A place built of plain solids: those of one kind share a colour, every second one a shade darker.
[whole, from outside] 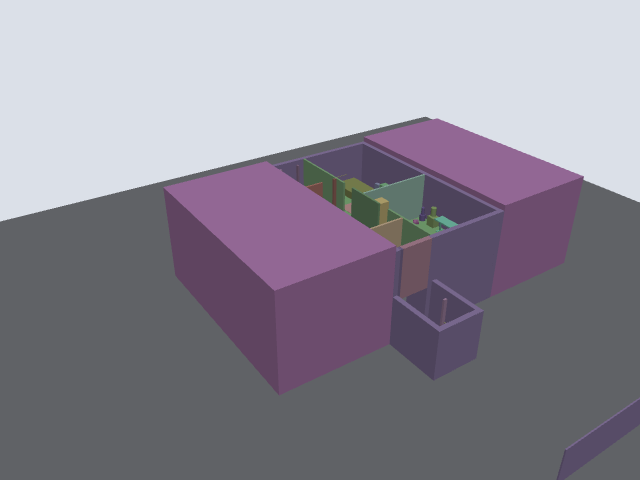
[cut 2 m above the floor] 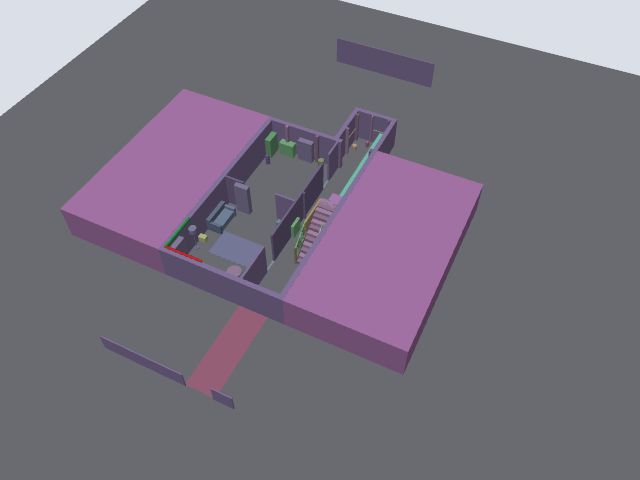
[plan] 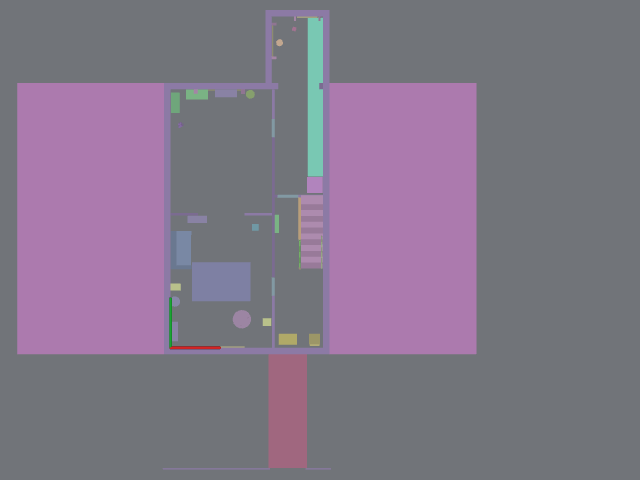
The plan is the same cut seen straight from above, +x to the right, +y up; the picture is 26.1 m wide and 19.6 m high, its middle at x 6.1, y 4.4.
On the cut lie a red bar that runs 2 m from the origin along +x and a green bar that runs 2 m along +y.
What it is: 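A mid-terrace two-storey house, 6.2 m wide inside and 10.6 m deep with a one-storey outshot of 3.0 m behind the kitchen; a hall 1.97 m wide with a straight stair of 13 risers of 193 mm on goings of 238 mm; a through lounge; upstairs three bedrooms and a bathroom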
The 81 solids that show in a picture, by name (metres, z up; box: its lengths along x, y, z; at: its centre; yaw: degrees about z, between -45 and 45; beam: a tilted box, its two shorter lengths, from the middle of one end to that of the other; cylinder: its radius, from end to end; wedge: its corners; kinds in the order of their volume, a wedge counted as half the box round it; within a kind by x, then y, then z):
{
 "neighbour_house_1": {"box": [6.0, 11.08, 5.38], "at": [-3.27, 5.28, 2.64]},
 "neighbour_house_2": {"box": [6.0, 11.08, 5.38], "at": [9.49, 5.28, 2.64]},
 "wall_1": {"box": [0.27, 11.08, 5.08], "at": [-0.13, 5.28, 2.49]},
 "wall_2": {"box": [1.12, 0.11, 2.42], "at": [0.56, 5.45, 1.16]},
 "wall_3": {"box": [4.39, 0.06, 1.05], "at": [1.87, -4.95, 0.47]},
 "wall_4": {"box": [4.67, 0.27, 5.08], "at": [2.07, 10.68, 2.49]},
 "wall_5": {"box": [6.75, 0.27, 5.08], "at": [3.11, -0.13, 2.49]},
 "wall_6": {"box": [6.87, 0.06, 1.85], "at": [3.11, 20.22, 0.88]},
 "wall_7": {"box": [1.12, 0.11, 2.42], "at": [3.58, 5.45, 1.16]},
 "wall_8": {"box": [0.27, 3.24, 2.72], "at": [4.0, 12.17, 1.31]},
 "wall_9": {"box": [0.11, 2.12, 2.42], "at": [4.19, 1.06, 1.16]},
 "wall_10": {"box": [0.11, 5.72, 2.42], "at": [4.19, 5.74, 1.16]},
 "wall_11": {"box": [0.11, 1.21, 2.42], "at": [4.19, 9.94, 1.16]},
 "wall_12": {"box": [0.11, 0.11, 2.42], "at": [4.31, 6.19, 1.16]},
 "wall_13": {"box": [2.62, 0.27, 2.72], "at": [5.18, 13.66, 1.31]},
 "wall_14": {"box": [1.04, 0.06, 1.05], "at": [6.03, -4.95, 0.47]},
 "wall_15": {"box": [0.42, 0.27, 5.08], "at": [6.28, 10.68, 2.49]},
 "wall_16": {"box": [0.27, 11.08, 5.08], "at": [6.35, 5.28, 2.49]},
 "wall_17": {"box": [0.27, 3.51, 2.72], "at": [6.35, 12.04, 1.31]},
 "tread_1": {"box": [0.9, 2.89, 0.21], "at": [5.77, 4.68, 0.09]},
 "tread_2": {"box": [0.9, 2.66, 0.41], "at": [5.77, 4.8, 0.18]},
 "tread_3": {"box": [0.9, 2.42, 0.6], "at": [5.77, 4.92, 0.28]},
 "tread_4": {"box": [0.9, 2.18, 0.79], "at": [5.77, 5.04, 0.38]},
 "tread_5": {"box": [0.9, 1.94, 0.98], "at": [5.77, 5.16, 0.47]},
 "tread_6": {"box": [0.9, 1.7, 1.18], "at": [5.77, 5.28, 0.57]},
 "tread_7": {"box": [0.9, 1.46, 1.37], "at": [5.77, 5.4, 0.67]},
 "tread_8": {"box": [0.9, 1.23, 1.56], "at": [5.77, 5.52, 0.76]},
 "tread_9": {"box": [0.9, 0.99, 1.76], "at": [5.77, 5.64, 0.86]},
 "tread_10": {"box": [0.9, 0.75, 1.95], "at": [5.77, 5.76, 0.95]},
 "tread_11": {"box": [0.9, 0.51, 2.14], "at": [5.77, 5.88, 1.05]},
 "tread_12": {"box": [0.9, 0.37, 2.34], "at": [5.77, 6.05, 1.15]},
 "upper_floor_rooms_1": {"box": [4.26, 10.56, 0.14], "at": [2.12, 5.28, 2.44]},
 "ground_1": {"box": [1.57, 4.65, 0.5], "at": [4.79, -2.59, -0.25]},
 "landing_wall_1": {"box": [0.11, 3.9, 2.67], "at": [4.19, 1.95, 3.7]},
 "landing_wall_2": {"box": [0.11, 2.19, 2.67], "at": [4.19, 5.73, 3.7]},
 "landing_wall_3": {"box": [0.11, 3.02, 2.67], "at": [4.19, 9.04, 3.7]},
 "bed_1": {"box": [1.41, 2.0, 0.5], "at": [1.27, 1.0, 2.71]},
 "wardrobe_bed_1": {"box": [1.13, 0.6, 2.05], "at": [3.52, 5.81, 3.48]},
 "shelf_1": {"box": [0.3, 0.8, 1.8], "at": [0.15, 0.66, 0.85]},
 "shelf_2": {"box": [0.8, 0.3, 1.96], "at": [1.09, 5.24, 0.93]},
 "shelf_3": {"box": [0.9, 0.32, 1.45], "at": [2.26, 10.39, 0.68]},
 "bedrooms_wall_1": {"box": [4.14, 0.11, 2.67], "at": [2.07, 5.45, 3.7]},
 "back_wall_over_outshot_1": {"box": [1.67, 0.27, 2.67], "at": [5.24, 10.68, 3.7]},
 "sofa_1": {"box": [0.24, 1.56, 0.83], "at": [0.12, 3.99, 0.36]},
 "sofa_2": {"box": [0.86, 0.16, 0.65], "at": [0.43, 3.29, 0.28]},
 "sofa_3": {"box": [0.86, 0.16, 0.65], "at": [0.43, 4.69, 0.28]},
 "sofa_4": {"box": [0.65, 1.24, 0.37], "at": [0.51, 3.99, 0.24]},
 "fridge_freezer_1": {"box": [0.65, 0.65, 1.85], "at": [5.89, 6.65, 0.88]},
 "bath_wall_1": {"box": [1.97, 0.11, 2.67], "at": [5.24, 8.59, 3.7]},
 "dresser_1": {"box": [0.9, 0.42, 0.92], "at": [1.08, 10.34, 0.41]},
 "dresser_2": {"box": [0.17, 0.74, 0.89], "at": [4.34, 5.06, 0.4]},
 "stair_bulkhead_1": {"box": [0.11, 1.7, 2.42], "at": [5.27, 5.28, 1.16]},
 "slotfit_storage_1": {"box": [0.36, 0.84, 1.34], "at": [0.19, 10.01, 0.62]},
 "box_wall_1": {"box": [0.18, 0.11, 2.67], "at": [4.34, 3.22, 3.7]},
 "box_wall_2": {"box": [1.08, 0.11, 2.67], "at": [5.68, 3.22, 3.7]},
 "curtains_curtains_1": {"box": [0.17, 0.19, 2.22], "at": [1.03, 10.46, 1.16]},
 "curtains_curtains_2": {"box": [0.17, 0.19, 2.22], "at": [2.96, 10.46, 1.16]},
 "curtains_curtains_3": {"box": [0.19, 0.12, 2.22], "at": [4.23, 11.84, 1.16]},
 "curtains_curtains_4": {"box": [0.19, 0.12, 2.22], "at": [4.23, 13.22, 1.16]},
 "curtains_curtains_5": {"box": [0.1, 0.19, 2.22], "at": [4.68, 0.09, 3.67]},
 "curtains_curtains_6": {"box": [0.09, 0.18, 2.22], "at": [5.08, 13.44, 1.16]},
 "laid_rug_front_room_1": {"box": [2.4, 1.6, 0.06], "at": [2.07, 2.7, -0.02]},
 "laid_rug_bedroom_front_1": {"box": [2.0, 1.4, 0.06], "at": [2.07, 2.7, 2.49]},
 "nightstand_1": {"cylinder": 0.15, "from": [0.15, 6.57, 3.06], "to": [0.15, 6.57, 3.53]},
 "nightstand_2": {"box": [0.43, 0.5, 0.6], "at": [0.21, 6.65, 2.76]},
 "worktop_1": {"box": [0.62, 6.48, 0.04], "at": [5.91, 10.24, 0.88]},
 "side_chair_1": {"box": [0.45, 0.42, 0.52], "at": [5.88, 0.36, 0.21]},
 "box_cardboard_1": {"box": [0.43, 0.29, 0.37], "at": [0.2, 2.48, 0.14]},
 "box_cardboard_2": {"box": [0.34, 0.32, 0.42], "at": [3.94, 1.05, 0.16]},
 "slotfit_front_seat_1": {"box": [0.28, 0.28, 0.66], "at": [3.46, 4.91, 0.28]},
 "desk_1": {"box": [0.6, 1.2, 0.07], "at": [0.3, 7.7, 3.2]},
 "floor_lamp_1": {"cylinder": 0.21, "from": [0.17, 1.89, 1.25], "to": [0.17, 1.89, 1.55]},
 "plant_pot_1": {"cylinder": 0.18, "from": [3.25, 10.35, 0.0], "to": [3.25, 10.35, 0.38]},
 "slotfit_corner_1": {"cylinder": 0.17, "from": [0.25, 5.86, 2.46], "to": [0.25, 5.86, 2.84]},
 "coffee_table_1": {"cylinder": 0.38, "from": [2.91, 1.16, 0.33], "to": [2.91, 1.16, 0.4]},
 "laid_doormat_1": {"box": [0.75, 0.45, 0.06], "at": [4.79, 0.35, -0.02]},
 "threshold_1": {"box": [0.12, 0.75, 0.07], "at": [4.19, 2.5, -0.01]},
 "threshold_2": {"box": [0.12, 0.74, 0.07], "at": [4.19, 8.97, -0.01]},
 "threshold_3": {"box": [0.85, 0.12, 0.06], "at": [4.79, 6.19, -0.02]},
 "flight_guard_newel_1": {"box": [0.09, 0.09, 1.29], "at": [5.27, 3.24, 0.6]},
 "window_board_1": {"box": [1.86, 0.06, 0.024], "at": [2.1, 0.03, 0.81]}
}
